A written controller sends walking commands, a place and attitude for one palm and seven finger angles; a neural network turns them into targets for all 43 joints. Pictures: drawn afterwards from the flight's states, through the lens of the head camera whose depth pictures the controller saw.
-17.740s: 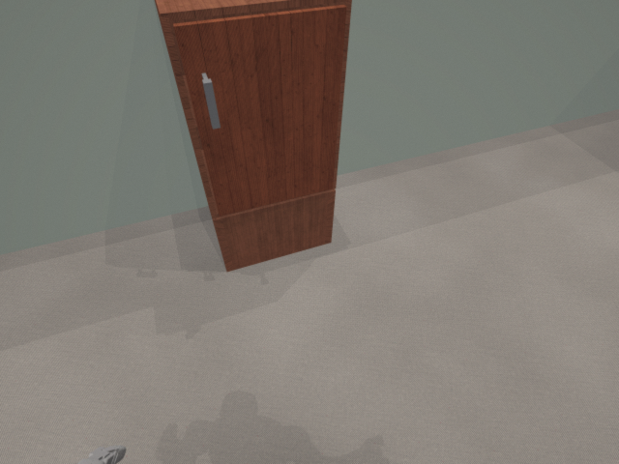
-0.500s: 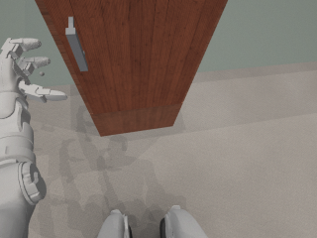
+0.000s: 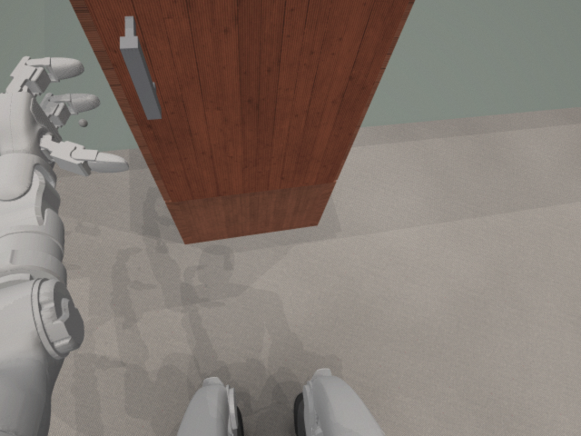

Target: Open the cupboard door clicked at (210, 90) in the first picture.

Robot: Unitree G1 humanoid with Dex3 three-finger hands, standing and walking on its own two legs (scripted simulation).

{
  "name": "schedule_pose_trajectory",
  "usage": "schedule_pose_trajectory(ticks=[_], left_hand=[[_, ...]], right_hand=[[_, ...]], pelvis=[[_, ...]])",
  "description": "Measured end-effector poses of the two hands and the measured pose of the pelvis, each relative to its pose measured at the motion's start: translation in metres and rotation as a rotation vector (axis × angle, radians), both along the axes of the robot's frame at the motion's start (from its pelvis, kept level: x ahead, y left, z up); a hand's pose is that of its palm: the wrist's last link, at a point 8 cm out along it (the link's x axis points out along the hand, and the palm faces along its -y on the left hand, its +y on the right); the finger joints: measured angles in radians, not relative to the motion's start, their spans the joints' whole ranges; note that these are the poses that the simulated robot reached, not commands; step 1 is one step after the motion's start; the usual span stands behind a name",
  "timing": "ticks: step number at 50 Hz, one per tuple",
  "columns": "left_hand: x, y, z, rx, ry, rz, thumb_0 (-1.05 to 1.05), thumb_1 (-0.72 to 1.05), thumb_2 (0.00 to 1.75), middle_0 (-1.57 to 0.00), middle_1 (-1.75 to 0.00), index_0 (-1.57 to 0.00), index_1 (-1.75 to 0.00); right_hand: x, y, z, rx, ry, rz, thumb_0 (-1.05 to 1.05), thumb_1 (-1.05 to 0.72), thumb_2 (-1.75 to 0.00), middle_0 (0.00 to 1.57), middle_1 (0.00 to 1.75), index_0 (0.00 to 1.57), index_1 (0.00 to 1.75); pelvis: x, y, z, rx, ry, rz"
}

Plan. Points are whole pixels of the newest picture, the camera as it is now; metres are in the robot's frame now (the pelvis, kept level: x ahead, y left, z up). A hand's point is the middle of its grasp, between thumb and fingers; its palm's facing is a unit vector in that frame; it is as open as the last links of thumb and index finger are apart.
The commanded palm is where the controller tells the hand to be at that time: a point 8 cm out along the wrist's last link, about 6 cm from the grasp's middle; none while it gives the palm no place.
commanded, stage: slide the fingers in behind the handle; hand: left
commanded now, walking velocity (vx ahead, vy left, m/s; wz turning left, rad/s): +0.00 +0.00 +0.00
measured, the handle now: (142, 71) +0.59 +0.16 +0.07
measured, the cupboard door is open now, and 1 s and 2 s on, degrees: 0 0 0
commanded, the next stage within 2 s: close the thumb around the handle in 1.60 s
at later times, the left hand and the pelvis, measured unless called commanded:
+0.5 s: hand (116, 118) +0.52 +0.19 +0.06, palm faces +0.12 -0.99 -0.01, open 13.9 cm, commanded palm +0.49 +0.23 +0.06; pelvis +0.00 -0.01 +0.00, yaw +0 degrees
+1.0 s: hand (136, 121) +0.52 +0.17 +0.06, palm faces +0.12 -0.99 -0.01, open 14.0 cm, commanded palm +0.49 +0.20 +0.06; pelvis +0.00 -0.01 +0.00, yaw +0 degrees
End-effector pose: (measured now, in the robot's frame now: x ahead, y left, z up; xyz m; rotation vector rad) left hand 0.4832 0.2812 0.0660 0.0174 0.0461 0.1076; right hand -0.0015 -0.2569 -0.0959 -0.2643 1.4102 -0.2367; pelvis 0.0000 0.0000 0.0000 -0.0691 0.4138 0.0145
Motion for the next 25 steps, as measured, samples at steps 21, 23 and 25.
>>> schedule_pose_trajectory(ticks=[21,23,25], left_hand=[[0.006,-0.037,-0.003,-0.005,-0.014,0.010,-0.01,-0.50,0.30,-0.30,-1.20,-0.30,-1.20],[0.006,-0.038,-0.002,-0.004,-0.020,0.015,-0.01,-0.50,0.30,-0.30,-1.20,-0.30,-1.20],[0.007,-0.039,-0.002,-0.004,-0.020,0.015,-0.01,-0.50,0.30,-0.30,-1.20,-0.30,-1.20]], right_hand=[[-0.007,-0.001,0.000,0.017,-0.004,-0.018,0.00,-0.90,-0.89,0.20,0.29,0.20,0.30],[-0.004,-0.001,-0.001,0.022,-0.009,-0.014,0.00,-0.90,-0.89,0.20,0.29,0.20,0.30],[-0.002,-0.002,-0.002,0.025,-0.012,-0.010,0.00,-0.90,-0.89,0.20,0.29,0.20,0.30]], pelvis=[[0.002,-0.003,0.001,0.009,0.001,-0.007],[0.002,-0.004,0.000,0.010,0.000,-0.007],[0.002,-0.005,0.000,0.011,0.000,-0.005]])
